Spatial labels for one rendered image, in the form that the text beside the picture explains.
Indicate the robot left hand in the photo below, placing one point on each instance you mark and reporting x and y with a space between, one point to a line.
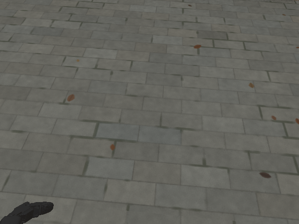
26 211

